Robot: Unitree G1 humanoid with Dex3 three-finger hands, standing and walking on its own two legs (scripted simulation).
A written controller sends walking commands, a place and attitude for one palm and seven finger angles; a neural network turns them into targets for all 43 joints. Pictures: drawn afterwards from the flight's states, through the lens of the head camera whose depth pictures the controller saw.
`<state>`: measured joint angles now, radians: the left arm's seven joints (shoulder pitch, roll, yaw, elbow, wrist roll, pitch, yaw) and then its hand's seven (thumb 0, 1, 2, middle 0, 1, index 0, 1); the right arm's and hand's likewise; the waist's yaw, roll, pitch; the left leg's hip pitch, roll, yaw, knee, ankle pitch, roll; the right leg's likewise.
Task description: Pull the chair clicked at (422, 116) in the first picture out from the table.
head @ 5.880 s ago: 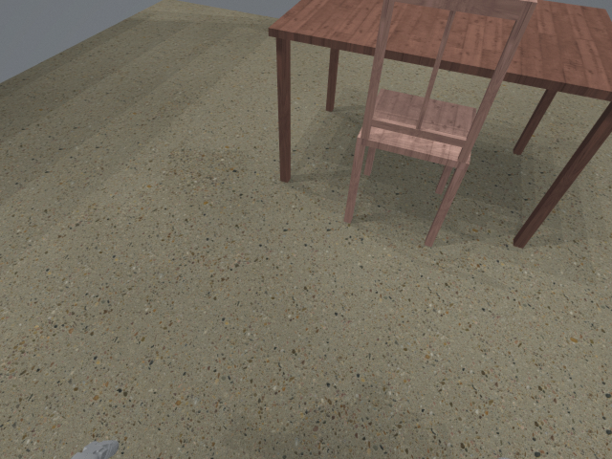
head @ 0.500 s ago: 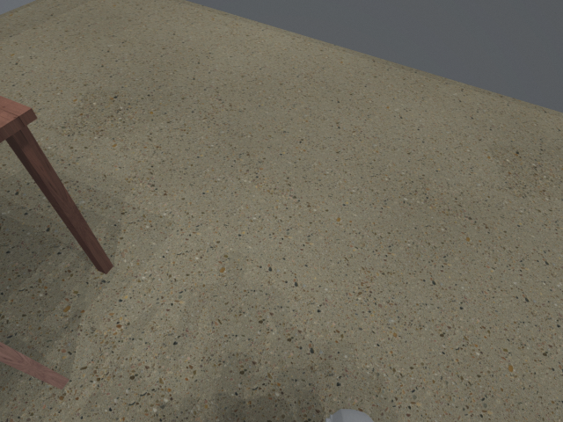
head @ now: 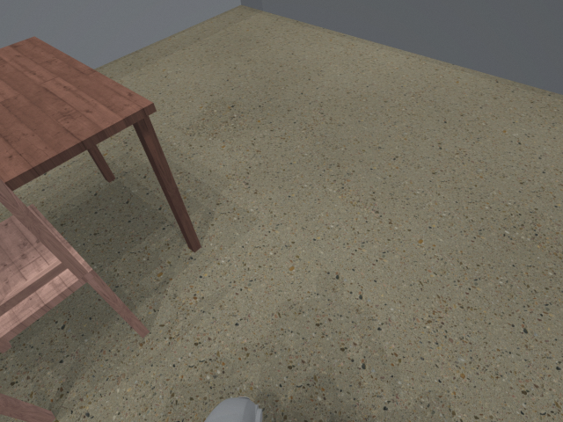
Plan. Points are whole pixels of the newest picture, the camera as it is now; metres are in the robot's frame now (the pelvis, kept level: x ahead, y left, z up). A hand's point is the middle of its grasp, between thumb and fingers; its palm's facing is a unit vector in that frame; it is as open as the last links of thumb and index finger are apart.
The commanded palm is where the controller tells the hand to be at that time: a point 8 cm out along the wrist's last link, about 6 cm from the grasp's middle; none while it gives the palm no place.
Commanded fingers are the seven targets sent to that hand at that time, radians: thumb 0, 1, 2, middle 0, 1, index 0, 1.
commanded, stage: turn to face it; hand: left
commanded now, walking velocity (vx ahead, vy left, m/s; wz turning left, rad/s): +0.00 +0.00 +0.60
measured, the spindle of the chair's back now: out of the picture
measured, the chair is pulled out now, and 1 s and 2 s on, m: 0.00 0.00 0.00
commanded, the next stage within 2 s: take the last steps up to it in 1.32 s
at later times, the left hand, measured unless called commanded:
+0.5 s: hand out of the picture -0.02 +0.30 -0.17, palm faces +0.34 -0.90 -0.27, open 7.4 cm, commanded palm none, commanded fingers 0.00 0.90 0.90 -0.20 -0.30 -0.20 -0.30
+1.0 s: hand out of the picture -0.03 +0.24 -0.15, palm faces +0.56 -0.78 -0.28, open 7.4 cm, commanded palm none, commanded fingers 0.00 0.90 0.90 -0.20 -0.30 -0.20 -0.30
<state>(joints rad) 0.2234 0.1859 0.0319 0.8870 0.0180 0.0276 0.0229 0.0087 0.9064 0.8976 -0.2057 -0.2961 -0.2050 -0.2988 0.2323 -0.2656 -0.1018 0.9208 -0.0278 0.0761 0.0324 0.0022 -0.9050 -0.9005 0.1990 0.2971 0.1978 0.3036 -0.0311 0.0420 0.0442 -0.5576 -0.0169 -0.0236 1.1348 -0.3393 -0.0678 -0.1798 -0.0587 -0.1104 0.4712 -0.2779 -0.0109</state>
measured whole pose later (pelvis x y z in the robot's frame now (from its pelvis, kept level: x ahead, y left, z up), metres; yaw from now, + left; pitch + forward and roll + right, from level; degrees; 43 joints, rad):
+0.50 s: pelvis -0.01 +0.06 +0.00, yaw +18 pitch +1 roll -1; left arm 0.19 0.29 0.07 0.91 0.02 0.06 0.01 0.01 0.91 0.90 -0.20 -0.30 -0.20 -0.30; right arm 0.13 -0.22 -0.04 0.89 -0.02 0.02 0.01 0.00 -0.90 -0.90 0.20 0.30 0.20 0.30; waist 0.02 -0.03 0.09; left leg -0.25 -0.01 -0.01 0.51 -0.28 0.04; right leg -0.48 -0.10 -0.04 1.08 -0.43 0.11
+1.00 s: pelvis +0.00 +0.02 +0.00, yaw +37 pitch -1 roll +2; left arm 0.19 0.18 0.02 0.86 0.02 0.02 0.02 0.01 0.91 0.90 -0.21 -0.30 -0.21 -0.30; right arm 0.22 -0.27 -0.09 0.95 -0.02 0.09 0.03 0.00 -0.91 -0.90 0.20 0.30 0.20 0.30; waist -0.03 0.03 0.08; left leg -0.47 0.03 0.00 1.12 -0.40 -0.08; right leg -0.19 -0.12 -0.19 0.51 -0.30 0.00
